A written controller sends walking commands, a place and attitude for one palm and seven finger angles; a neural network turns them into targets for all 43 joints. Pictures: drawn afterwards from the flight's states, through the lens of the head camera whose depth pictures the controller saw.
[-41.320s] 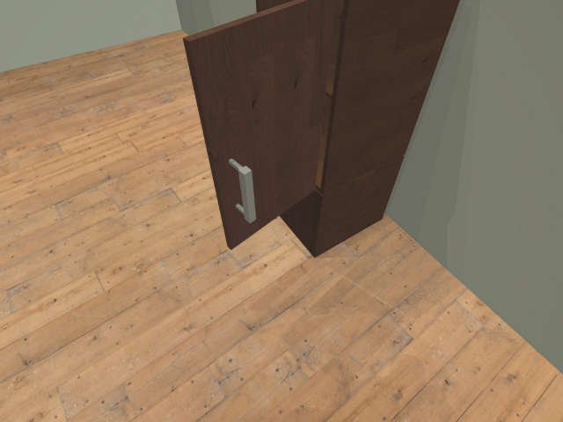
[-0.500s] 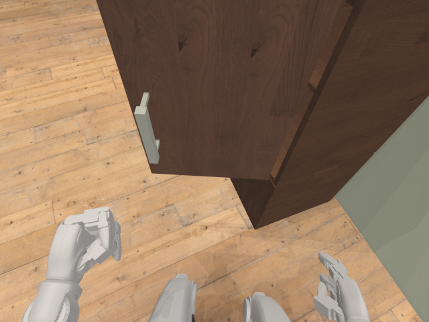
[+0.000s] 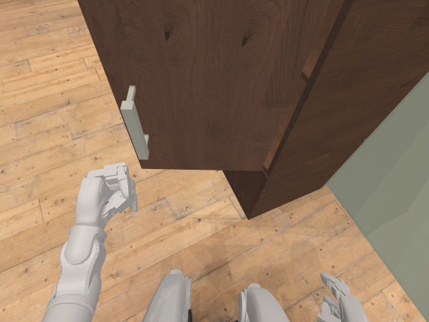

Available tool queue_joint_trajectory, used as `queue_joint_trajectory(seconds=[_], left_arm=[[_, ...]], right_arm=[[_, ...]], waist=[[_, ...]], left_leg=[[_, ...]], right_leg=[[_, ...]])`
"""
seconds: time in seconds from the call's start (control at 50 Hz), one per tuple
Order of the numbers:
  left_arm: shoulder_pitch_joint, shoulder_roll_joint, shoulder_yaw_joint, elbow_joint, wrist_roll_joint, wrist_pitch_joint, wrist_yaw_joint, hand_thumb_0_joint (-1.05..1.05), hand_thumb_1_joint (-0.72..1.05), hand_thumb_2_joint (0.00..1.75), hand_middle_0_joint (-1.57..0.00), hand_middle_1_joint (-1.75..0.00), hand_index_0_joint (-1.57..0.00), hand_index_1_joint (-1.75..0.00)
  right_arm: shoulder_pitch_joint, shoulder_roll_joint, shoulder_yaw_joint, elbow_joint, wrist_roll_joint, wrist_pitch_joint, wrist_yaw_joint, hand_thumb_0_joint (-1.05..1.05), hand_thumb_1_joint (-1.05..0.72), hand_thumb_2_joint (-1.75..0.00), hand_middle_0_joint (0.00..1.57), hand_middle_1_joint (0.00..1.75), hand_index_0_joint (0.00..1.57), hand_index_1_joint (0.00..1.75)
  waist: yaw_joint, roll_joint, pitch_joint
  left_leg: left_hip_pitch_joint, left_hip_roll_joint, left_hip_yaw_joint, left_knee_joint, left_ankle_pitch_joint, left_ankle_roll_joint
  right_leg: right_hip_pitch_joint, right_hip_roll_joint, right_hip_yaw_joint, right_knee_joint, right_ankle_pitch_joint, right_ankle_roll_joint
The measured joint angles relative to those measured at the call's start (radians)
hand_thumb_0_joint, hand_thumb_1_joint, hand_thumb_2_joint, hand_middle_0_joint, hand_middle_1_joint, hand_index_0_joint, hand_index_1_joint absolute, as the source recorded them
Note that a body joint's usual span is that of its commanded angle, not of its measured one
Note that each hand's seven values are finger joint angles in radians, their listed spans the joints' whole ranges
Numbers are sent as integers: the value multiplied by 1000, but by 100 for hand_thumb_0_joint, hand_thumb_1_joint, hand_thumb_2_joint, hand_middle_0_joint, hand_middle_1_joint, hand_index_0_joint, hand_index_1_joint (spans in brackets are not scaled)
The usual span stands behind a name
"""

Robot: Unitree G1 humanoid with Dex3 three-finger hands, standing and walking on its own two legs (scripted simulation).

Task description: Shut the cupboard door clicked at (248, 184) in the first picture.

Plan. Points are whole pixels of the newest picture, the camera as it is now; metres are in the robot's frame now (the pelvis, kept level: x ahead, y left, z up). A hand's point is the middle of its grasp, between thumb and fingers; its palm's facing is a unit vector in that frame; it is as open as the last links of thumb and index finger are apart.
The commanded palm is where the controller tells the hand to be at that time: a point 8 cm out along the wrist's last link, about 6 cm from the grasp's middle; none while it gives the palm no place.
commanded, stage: bring the fist close to the handle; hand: left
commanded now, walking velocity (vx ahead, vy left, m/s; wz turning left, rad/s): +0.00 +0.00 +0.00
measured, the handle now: (138, 125) +0.49 +0.19 +0.02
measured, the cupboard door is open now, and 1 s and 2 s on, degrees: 66 66 50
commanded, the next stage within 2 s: push the door shut along its arc in 0.74 s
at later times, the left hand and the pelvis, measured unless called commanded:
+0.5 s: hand (152, 160) +0.41 +0.15 +0.02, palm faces +0.05 -1.00 -0.03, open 3.1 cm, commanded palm +0.38 +0.19 +0.02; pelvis +0.00 -0.01 -0.01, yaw -1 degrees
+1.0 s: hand (148, 163) +0.40 +0.15 +0.02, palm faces +0.02 -1.00 -0.04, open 3.1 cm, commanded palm +0.39 +0.20 +0.02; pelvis +0.00 -0.01 +0.00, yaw +0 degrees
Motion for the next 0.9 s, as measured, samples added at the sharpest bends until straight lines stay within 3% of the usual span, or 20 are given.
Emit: queue_joint_trajectory(seconds=[0.24,0.42,0.6,0.74,0.9], left_arm=[[-183,-17,-5,183,45,-23,58,1,90,90,-130,-150,-130,-150],[-356,4,52,366,75,-75,86,1,90,90,-130,-150,-130,-150],[-312,7,82,360,54,-73,59,1,90,90,-130,-149,-130,-150],[-299,11,78,370,50,-119,45,1,90,90,-130,-150,-130,-150],[-323,14,78,376,42,-111,22,1,90,90,-130,-150,-130,-150]], right_arm=[[-1,7,-4,19,-5,36,16,1,-91,-90,20,30,20,30],[5,8,-8,44,-17,55,23,1,-91,-90,20,30,20,30],[45,6,-17,46,-5,95,28,1,-91,-90,20,30,20,30],[39,4,-20,60,-7,89,21,1,-91,-90,20,30,20,30],[2,-1,-25,48,-5,84,18,1,-91,-90,20,30,20,30]], waist=[[-16,3,-1],[-41,2,-1],[-41,4,3],[-34,-2,3],[-33,-3,3]], left_leg=[[-14,0,12,-9,8,1],[-67,6,11,18,5,-5],[-37,12,27,-12,6,-8],[-33,8,17,-14,7,-13],[-45,8,14,-1,5,-13]], right_leg=[[-21,-1,12,0,7,2],[-79,3,11,34,2,-5],[-61,9,28,15,5,-7],[-54,6,19,12,2,-11],[-63,7,15,21,0,-12]])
